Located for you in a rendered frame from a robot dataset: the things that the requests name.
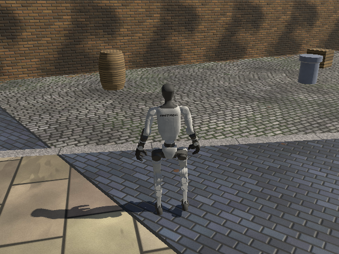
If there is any robot left hand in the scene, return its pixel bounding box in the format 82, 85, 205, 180
135, 148, 147, 161

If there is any right robot forearm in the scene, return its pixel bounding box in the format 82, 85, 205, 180
189, 127, 199, 146

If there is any left robot forearm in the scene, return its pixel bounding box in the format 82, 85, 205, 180
137, 128, 148, 150

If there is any robot head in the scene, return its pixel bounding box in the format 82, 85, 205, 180
159, 83, 177, 108

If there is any robot right hand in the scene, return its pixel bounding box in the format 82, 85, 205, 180
188, 144, 200, 155

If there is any right robot upper arm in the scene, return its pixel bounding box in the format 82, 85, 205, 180
180, 106, 194, 135

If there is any left robot upper arm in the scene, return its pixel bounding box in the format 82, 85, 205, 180
143, 107, 157, 136

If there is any left robot shin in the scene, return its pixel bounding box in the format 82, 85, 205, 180
154, 175, 162, 208

